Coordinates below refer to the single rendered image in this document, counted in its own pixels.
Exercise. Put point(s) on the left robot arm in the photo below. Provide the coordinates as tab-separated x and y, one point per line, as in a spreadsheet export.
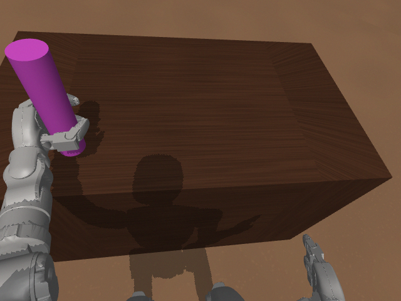
27	271

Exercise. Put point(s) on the left robot hand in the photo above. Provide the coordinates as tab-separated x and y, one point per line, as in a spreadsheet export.
28	130

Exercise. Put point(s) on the can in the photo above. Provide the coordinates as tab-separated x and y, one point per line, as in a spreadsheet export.
33	63

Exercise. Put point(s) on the right robot hand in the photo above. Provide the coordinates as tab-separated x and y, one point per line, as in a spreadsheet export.
321	275

